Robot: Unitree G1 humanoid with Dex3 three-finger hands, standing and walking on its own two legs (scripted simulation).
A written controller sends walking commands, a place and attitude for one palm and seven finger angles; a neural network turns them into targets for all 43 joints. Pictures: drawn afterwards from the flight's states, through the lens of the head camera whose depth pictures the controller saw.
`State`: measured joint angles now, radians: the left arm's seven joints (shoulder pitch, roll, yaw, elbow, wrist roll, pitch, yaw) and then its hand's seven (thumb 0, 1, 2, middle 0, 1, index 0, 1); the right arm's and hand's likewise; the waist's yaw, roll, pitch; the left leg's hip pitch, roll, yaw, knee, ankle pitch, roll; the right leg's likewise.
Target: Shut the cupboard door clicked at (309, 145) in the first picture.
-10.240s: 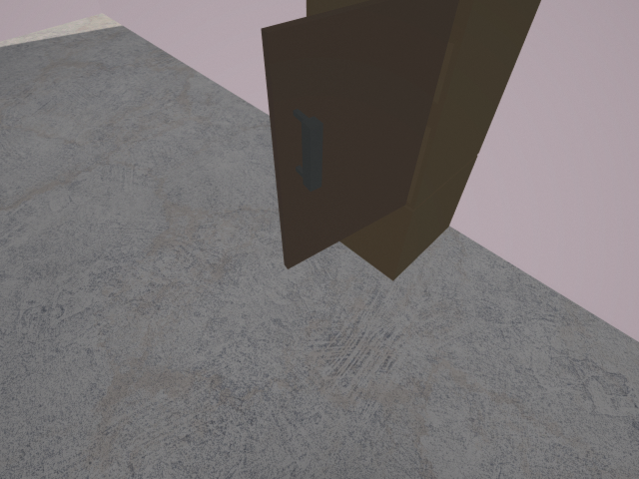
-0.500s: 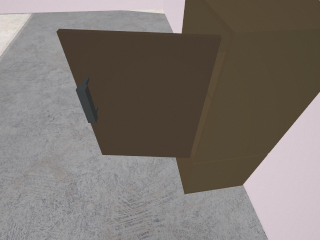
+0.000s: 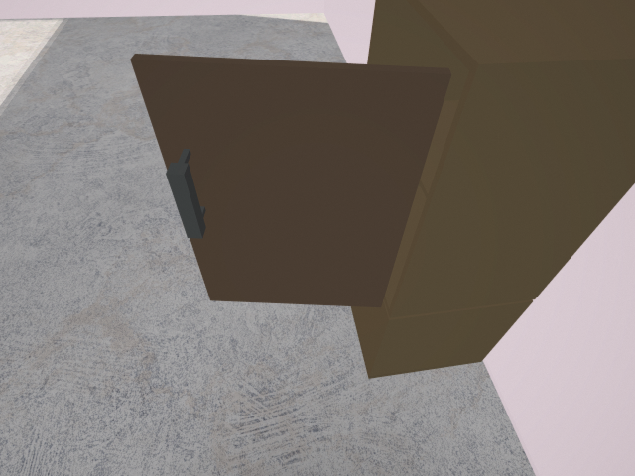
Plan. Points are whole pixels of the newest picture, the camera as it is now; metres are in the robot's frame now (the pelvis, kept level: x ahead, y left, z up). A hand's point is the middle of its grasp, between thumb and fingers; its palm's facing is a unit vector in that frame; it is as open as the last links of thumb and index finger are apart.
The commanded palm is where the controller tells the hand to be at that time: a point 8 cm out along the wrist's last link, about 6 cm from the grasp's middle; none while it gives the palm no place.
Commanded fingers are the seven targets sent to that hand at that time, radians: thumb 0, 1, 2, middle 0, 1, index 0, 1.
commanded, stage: shuffle to correct the standing spot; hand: left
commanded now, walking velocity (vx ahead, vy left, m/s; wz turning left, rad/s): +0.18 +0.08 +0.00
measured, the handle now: (191, 194) +0.52 +0.25 +0.03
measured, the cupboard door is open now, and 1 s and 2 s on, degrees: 79 79 79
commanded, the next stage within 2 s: come to a stop and stand still in 0.30 s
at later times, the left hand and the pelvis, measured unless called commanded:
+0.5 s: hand out of the picture +0.05 +0.19 -0.19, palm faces -0.02 -0.98 -0.18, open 7.3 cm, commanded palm none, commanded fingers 0.00 0.90 0.90 -0.20 -0.30 -0.20 -0.30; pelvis +0.06 +0.02 -0.01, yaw -2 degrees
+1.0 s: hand out of the picture +0.10 +0.20 -0.17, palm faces -0.03 -0.97 -0.24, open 7.3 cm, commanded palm none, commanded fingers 0.00 0.90 0.90 -0.20 -0.30 -0.20 -0.30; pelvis +0.03 +0.02 -0.01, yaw -3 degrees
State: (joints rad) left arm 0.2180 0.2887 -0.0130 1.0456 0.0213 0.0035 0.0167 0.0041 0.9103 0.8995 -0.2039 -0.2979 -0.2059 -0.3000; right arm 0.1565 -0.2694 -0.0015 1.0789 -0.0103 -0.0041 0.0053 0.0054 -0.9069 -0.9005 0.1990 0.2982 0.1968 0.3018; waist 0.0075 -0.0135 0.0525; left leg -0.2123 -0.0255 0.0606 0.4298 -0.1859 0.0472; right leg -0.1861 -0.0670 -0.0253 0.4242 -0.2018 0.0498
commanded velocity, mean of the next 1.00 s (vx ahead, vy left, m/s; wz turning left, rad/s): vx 0.02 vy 0.03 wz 0.00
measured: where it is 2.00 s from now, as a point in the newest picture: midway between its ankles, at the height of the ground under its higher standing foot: outside the picture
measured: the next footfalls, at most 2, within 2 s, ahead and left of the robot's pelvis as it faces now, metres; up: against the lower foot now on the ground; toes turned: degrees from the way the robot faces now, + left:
none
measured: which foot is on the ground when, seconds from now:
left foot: down 0.00-1.00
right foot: down 0.00-1.00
